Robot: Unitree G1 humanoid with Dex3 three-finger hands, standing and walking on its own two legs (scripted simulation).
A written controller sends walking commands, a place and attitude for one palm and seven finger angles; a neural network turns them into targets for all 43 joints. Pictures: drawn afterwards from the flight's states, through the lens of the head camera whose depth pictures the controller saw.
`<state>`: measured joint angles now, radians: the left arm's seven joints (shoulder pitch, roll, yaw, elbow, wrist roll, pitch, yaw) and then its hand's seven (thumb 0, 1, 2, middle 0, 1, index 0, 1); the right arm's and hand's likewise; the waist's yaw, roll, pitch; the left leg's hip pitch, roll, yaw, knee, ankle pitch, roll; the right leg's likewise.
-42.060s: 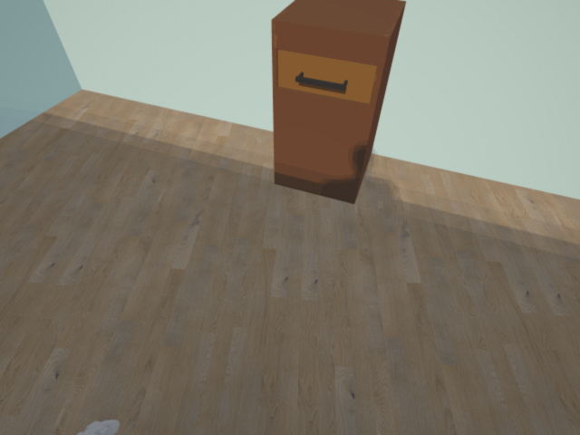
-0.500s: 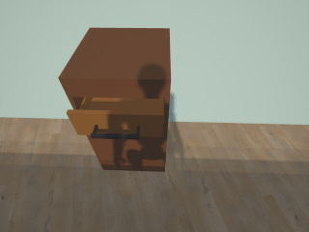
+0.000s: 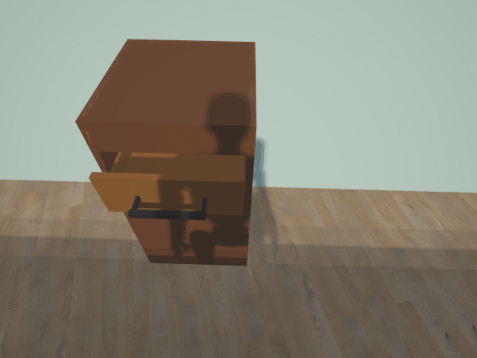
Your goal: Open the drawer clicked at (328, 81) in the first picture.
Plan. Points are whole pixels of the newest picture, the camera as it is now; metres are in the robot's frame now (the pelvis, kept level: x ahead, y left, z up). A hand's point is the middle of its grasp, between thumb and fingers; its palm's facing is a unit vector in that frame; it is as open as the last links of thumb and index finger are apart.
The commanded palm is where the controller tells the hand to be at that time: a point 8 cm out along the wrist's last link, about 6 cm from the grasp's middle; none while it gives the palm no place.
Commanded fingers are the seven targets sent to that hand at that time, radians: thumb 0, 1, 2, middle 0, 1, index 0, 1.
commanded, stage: look again from close up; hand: left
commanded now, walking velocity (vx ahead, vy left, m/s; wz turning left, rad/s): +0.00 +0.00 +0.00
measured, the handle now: (169, 208) +0.48 +0.22 -0.15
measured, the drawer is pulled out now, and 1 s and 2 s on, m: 0.09 0.09 0.09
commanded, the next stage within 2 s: shuffle to correct the standing spot in 0.48 s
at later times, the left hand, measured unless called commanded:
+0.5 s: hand out of the picture -0.01 +0.15 -0.18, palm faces +0.04 -0.98 -0.17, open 7.3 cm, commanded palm none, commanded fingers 0.00 0.90 0.90 -0.20 -0.30 -0.20 -0.30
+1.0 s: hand out of the picture -0.01 +0.17 -0.18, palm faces +0.03 -0.97 -0.23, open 7.3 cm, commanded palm none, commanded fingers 0.00 0.90 0.90 -0.20 -0.30 -0.20 -0.30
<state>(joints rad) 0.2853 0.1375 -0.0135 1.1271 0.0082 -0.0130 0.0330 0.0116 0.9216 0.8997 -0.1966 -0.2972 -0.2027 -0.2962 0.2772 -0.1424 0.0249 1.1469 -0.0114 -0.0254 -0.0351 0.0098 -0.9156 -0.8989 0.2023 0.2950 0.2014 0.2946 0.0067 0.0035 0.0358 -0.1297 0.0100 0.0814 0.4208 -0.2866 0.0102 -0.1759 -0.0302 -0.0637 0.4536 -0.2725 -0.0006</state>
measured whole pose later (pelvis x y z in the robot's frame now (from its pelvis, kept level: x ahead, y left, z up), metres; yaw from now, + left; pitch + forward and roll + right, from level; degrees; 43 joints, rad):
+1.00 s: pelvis -0.04 -0.01 -0.01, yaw +0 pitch -1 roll +1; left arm 0.25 0.16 0.02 1.06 0.02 0.02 0.04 0.01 0.91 0.90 -0.20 -0.30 -0.20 -0.30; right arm 0.24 -0.16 -0.02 1.08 -0.01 0.01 -0.03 0.01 -0.91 -0.90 0.20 0.29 0.20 0.29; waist 0.00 0.00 0.05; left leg -0.21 0.02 0.08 0.50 -0.28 -0.01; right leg -0.26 -0.02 -0.06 0.55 -0.27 -0.03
